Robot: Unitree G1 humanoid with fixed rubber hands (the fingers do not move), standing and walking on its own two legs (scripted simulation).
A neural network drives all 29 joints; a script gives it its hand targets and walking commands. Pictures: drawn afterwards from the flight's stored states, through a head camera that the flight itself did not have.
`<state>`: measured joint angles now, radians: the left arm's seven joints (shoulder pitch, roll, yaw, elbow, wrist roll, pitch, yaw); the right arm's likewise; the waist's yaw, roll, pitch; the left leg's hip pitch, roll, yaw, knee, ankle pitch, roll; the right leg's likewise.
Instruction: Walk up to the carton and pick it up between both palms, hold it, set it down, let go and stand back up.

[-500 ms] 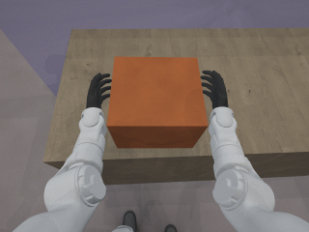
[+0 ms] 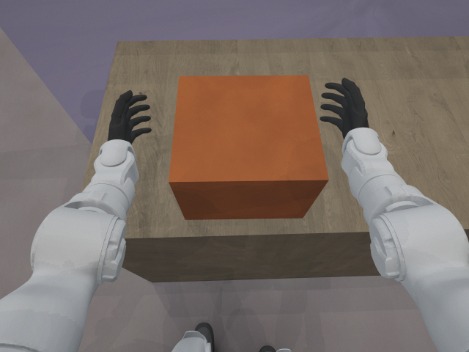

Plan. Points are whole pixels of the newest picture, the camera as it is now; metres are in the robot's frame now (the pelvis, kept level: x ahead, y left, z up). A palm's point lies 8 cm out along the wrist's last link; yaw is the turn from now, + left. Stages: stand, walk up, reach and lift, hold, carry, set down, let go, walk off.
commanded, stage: set down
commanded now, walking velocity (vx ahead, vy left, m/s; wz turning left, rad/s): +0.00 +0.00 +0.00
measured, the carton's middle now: (244, 150) +0.47 +0.02 -0.01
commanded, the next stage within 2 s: none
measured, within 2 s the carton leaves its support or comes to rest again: neither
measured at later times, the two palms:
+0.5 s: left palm (112, 116) +0.46 +0.23 +0.09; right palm (379, 100) +0.49 -0.19 +0.11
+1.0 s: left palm (80, 106) +0.44 +0.25 +0.14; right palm (395, 84) +0.48 -0.18 +0.16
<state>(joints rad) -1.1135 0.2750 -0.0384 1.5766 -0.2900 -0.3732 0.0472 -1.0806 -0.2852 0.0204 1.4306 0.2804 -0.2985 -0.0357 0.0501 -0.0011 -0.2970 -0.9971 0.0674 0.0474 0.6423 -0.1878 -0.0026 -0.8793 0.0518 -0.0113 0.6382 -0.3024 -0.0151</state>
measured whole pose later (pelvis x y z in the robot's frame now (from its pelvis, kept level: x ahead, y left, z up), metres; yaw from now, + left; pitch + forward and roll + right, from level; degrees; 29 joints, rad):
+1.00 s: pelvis -0.01 +0.00 +0.02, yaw +2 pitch +21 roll -2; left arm -1.06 0.38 -0.13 1.24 -0.34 -0.04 0.02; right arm -1.07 -0.40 0.11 1.28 0.47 -0.06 0.03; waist 0.02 -0.03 -0.24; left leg -0.74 0.05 0.02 0.49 -0.12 -0.01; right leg -0.60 0.05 -0.04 0.46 -0.23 -0.02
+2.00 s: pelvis -0.01 -0.01 +0.03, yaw +3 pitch +8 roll +0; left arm -0.31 0.29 0.01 0.80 -0.24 -0.27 -0.02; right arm -0.34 -0.25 0.10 0.84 0.39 -0.28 -0.03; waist 0.02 -0.04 -0.10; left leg -0.46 0.04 0.02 0.47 -0.15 -0.02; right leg -0.34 0.04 -0.04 0.48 -0.28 -0.03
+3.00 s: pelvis +0.02 -0.02 +0.04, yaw +2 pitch -3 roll +1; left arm 0.14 0.24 0.04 0.61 -0.11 -0.16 -0.06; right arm 0.10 -0.15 0.10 0.79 0.16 -0.39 -0.05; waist 0.02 -0.05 0.03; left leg -0.16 0.03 0.05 0.40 -0.19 -0.02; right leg -0.04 0.02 -0.01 0.41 -0.31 -0.04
